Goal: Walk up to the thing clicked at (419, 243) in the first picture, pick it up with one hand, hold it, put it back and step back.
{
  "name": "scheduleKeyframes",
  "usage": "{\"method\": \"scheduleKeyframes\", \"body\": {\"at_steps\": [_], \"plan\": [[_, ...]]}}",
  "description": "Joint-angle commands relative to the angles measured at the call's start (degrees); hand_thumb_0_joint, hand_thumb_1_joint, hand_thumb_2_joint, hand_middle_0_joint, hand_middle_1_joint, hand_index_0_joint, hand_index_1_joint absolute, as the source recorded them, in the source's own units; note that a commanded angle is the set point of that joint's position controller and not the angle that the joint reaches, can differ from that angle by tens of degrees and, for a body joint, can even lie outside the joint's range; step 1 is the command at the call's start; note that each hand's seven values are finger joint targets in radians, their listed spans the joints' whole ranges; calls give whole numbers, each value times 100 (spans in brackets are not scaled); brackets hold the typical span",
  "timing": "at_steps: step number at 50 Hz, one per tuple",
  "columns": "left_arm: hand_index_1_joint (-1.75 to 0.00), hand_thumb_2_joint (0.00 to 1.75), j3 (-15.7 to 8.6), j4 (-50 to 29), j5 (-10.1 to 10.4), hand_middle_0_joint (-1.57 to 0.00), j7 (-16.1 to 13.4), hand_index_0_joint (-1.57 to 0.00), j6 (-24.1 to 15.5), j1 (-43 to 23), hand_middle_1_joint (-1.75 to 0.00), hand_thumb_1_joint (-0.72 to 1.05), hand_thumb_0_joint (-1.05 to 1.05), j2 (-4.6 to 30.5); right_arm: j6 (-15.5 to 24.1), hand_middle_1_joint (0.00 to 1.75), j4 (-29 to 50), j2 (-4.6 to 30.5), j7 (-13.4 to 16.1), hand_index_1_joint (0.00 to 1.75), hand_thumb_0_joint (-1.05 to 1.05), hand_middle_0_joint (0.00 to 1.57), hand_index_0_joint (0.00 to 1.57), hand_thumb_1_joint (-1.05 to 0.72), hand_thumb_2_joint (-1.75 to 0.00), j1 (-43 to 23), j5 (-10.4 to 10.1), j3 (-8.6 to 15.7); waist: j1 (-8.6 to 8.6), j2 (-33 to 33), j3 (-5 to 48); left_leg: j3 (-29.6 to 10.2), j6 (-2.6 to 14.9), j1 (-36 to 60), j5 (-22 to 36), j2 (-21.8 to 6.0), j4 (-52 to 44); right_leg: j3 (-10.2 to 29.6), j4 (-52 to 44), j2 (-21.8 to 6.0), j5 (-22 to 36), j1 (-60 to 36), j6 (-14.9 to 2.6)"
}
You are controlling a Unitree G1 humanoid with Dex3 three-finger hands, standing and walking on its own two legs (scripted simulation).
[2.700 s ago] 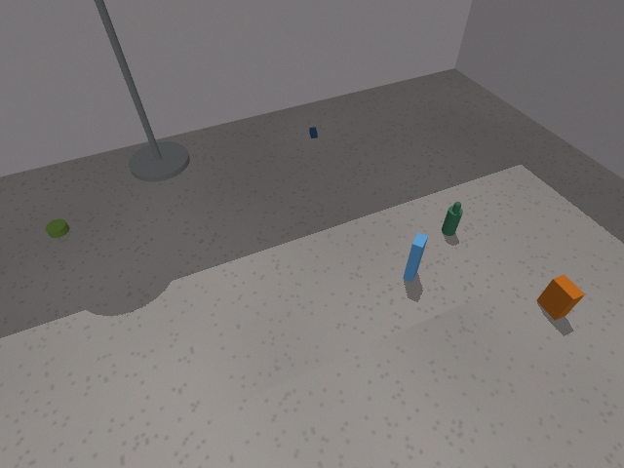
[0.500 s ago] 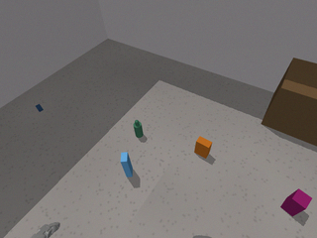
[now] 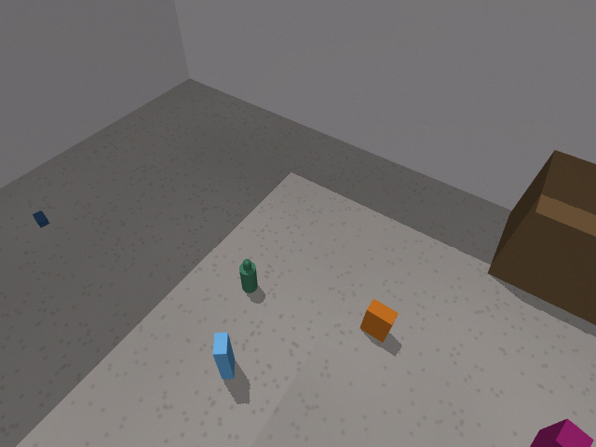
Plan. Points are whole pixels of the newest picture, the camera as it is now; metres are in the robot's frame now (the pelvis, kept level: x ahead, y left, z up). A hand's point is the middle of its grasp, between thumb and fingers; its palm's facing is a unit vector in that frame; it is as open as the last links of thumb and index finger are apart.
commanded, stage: walk up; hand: left
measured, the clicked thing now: (224, 357) +0.48 +0.23 -0.65
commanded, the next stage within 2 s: stand in 1.36 s
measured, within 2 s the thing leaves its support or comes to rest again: neither
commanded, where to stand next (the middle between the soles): +0.13 +0.01 m, yaw +1 degrees
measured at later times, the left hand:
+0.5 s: hand out of the picture +0.16 +0.24 -0.13, palm faces -0.05 -0.93 -0.37, open 7.4 cm
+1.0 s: hand out of the picture +0.14 +0.24 -0.13, palm faces -0.01 -0.94 -0.34, open 7.4 cm
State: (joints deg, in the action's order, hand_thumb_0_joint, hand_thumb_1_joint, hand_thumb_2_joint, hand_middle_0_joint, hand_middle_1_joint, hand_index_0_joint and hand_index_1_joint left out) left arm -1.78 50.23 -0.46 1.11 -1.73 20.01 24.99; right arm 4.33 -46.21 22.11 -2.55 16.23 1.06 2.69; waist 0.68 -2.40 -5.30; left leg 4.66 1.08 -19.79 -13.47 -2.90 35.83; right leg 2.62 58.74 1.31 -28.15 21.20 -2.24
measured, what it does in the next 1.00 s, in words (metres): steps on the spot: right foot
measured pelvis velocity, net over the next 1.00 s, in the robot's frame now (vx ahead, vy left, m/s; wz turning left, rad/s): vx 0.06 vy -0.01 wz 0.01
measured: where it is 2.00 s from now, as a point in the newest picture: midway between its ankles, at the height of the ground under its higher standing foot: outside the picture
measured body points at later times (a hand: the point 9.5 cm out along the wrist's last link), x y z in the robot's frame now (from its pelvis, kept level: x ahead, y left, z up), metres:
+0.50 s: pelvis +0.05 -0.01 +0.00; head +0.07 -0.03 +0.45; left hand +0.16 +0.29 -0.11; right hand +0.12 -0.31 -0.13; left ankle +0.06 +0.12 -0.72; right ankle +0.09 -0.13 -0.72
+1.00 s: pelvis +0.06 -0.01 +0.02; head +0.07 -0.02 +0.47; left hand +0.14 +0.29 -0.11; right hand +0.14 -0.31 -0.11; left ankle +0.06 +0.12 -0.72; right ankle +0.09 -0.13 -0.72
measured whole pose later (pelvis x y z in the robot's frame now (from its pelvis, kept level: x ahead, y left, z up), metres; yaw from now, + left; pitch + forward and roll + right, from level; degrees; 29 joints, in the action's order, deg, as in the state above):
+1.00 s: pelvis +0.06 -0.01 +0.02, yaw +0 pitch -2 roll +0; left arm -0.4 67.1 -0.6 1.0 -0.8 3.5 19.8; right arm 0.5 -66.2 20.8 -1.0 4.9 0.2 -0.2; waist 0.0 0.6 -2.8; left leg 1.0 -1.0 -6.9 -10.9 -1.6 20.0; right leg -2.4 19.4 -1.5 -8.0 9.3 0.5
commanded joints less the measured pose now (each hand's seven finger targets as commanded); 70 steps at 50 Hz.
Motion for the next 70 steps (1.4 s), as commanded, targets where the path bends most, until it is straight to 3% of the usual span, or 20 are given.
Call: {"method": "scheduleKeyframes", "body": {"at_steps": [1,3,6,8,9,10,11,12,13,15,16,17,18,19,20,22,25,30,37,70], "plan": [[-30,90,-321,-299,70,-20,-89,-20,-189,420,-30,90,0,989,69,30,310,1598,200,30,0,20,20,-90,-90,287,-51,447,-39,1333,360,-1366,1104,1016,1455,-1321,-1465,-19,-301,-377,247,749,53],[-30,90,-300,-275,44,-20,-83,-20,-150,337,-30,90,0,837,16,30,373,1503,224,30,0,20,20,-90,-90,158,-23,384,-59,1318,451,-1084,1183,842,1995,-1296,-1305,-284,-847,-381,461,383,138],[-30,90,-323,-200,21,-20,-125,-20,-118,89,-30,90,0,730,-71,30,350,1459,233,30,0,20,20,-90,-90,-53,-46,287,-43,1265,547,-890,1055,320,2388,-1234,-863,-467,-1511,-221,841,-322,116],[-30,90,-338,-78,11,-20,-171,-20,-122,208,-30,90,0,711,-154,30,349,1435,228,30,0,20,20,-90,-90,-322,-108,239,124,1167,729,-787,889,30,1836,-1098,-403,-551,-2295,-121,1558,-968,56],[-30,90,-354,-19,-21,-20,-193,-20,-140,205,-30,90,0,801,-198,30,356,1281,225,30,0,20,20,-90,-90,-453,-151,168,216,950,760,-737,686,-228,1197,-958,-205,-466,-2554,-128,1758,-1261,-11],[-30,90,-388,-46,-58,-20,-208,-20,-167,29,-30,90,0,952,-238,30,315,1039,226,30,0,20,20,-90,-90,-369,-172,84,184,510,717,-676,417,-626,423,-777,5,7,-2837,-400,1905,-1497,-127],[-30,90,-430,-127,-100,-20,-226,-20,-228,-206,-30,90,0,1254,-275,30,268,795,224,30,0,20,20,-90,-90,-156,-195,12,9,-350,662,-442,124,-832,-316,-333,660,1532,-3402,-1388,1936,-1332,-431],[-30,90,-419,-172,-21,-20,-217,-20,-217,-603,-30,90,0,1539,-347,30,117,980,281,30,0,20,20,-90,-90,-227,-195,82,-37,-564,576,-369,57,-187,-1710,45,1075,2311,-3799,-2166,1688,-231,-1135],[-30,90,-373,-185,-26,-20,-208,-20,-208,-850,-30,90,0,1458,-383,30,-63,1167,297,30,0,20,20,-90,-90,-269,-163,152,-62,-453,341,-517,71,131,-1986,-42,1316,2241,-3701,-2111,1686,199,-1245],[-30,90,-289,-109,-31,-20,-226,-20,-194,-1124,-30,90,0,1287,-354,30,-312,1104,272,30,0,20,20,-90,-90,-117,-214,109,-194,-567,369,-536,121,196,-1402,-69,669,1493,-3447,-1629,2021,-20,-848],[-30,90,-271,-65,-28,-20,-218,-20,-172,-1304,-30,90,0,1257,-312,30,-500,1076,273,30,0,20,20,-90,-90,34,-219,101,-317,-733,455,-455,136,525,-600,-79,-12,1123,-3264,-1434,2166,0,-615],[-30,90,-227,-57,-6,-20,-204,-20,-150,-1363,-30,90,0,1090,-261,30,-619,1155,278,30,0,20,20,-90,-90,98,-171,129,-331,-587,630,-695,141,855,179,-217,-437,837,-2999,-1252,2415,9,-400],[-30,90,-178,-8,26,-20,-192,-20,-146,-1263,-30,90,0,908,-218,30,-594,1329,265,30,0,20,20,-90,-90,-177,-130,146,-173,-142,839,-1189,267,859,483,-517,-713,489,-2727,-934,2507,-179,-196],[-30,90,-180,123,40,-20,-182,-20,-128,-1176,-30,90,0,903,-197,30,-564,1424,237,30,0,20,20,-90,-90,-564,-134,134,15,-56,798,-1383,396,457,279,-670,-746,266,-2763,-646,1921,-473,-57],[-30,90,-193,206,28,-20,-189,-20,-145,-1163,-30,90,0,923,-191,30,-629,1325,213,30,0,20,20,-90,-90,-671,-164,76,66,-85,873,-1205,365,391,336,-623,-702,311,-2939,-701,1750,-809,-77],[-30,90,-182,335,35,-20,-181,-20,-151,-1429,-30,90,0,938,-215,30,-832,1154,217,30,0,20,20,-90,-90,-677,-143,-8,-31,-33,788,-889,211,557,427,-366,-778,497,-3081,-901,2075,-798,-137],[-30,90,-128,502,72,-20,-183,-20,-139,-1629,-30,90,0,882,-210,30,-1050,1162,224,30,0,20,20,-90,-90,-778,-135,-42,-44,221,819,-931,200,706,663,-418,-1055,353,-3109,-879,2431,-944,-107],[-30,90,-79,797,70,-20,-159,-20,-89,-1859,-30,90,0,770,-222,30,-1296,1124,226,30,0,20,20,-90,-90,-1112,-127,-67,-2,307,683,-970,155,713,418,-459,-1510,237,-3560,-807,2083,-1160,-4],[-30,90,-71,1079,46,-20,-128,-20,-87,-2121,-30,90,0,753,-249,30,-1591,1064,218,30,0,20,20,-90,-90,-1222,-103,-82,-68,189,729,-852,54,1042,448,-407,-1794,272,-4097,-893,2115,-1337,59],[-30,90,-47,1326,-8,-20,-158,-20,-32,-1796,-30,90,0,626,-268,30,-1626,1028,271,30,0,20,20,-90,-90,-1413,-25,-13,-54,219,707,-931,-14,1196,699,-524,-2170,74,-4286,-908,2242,-1523,173]]}}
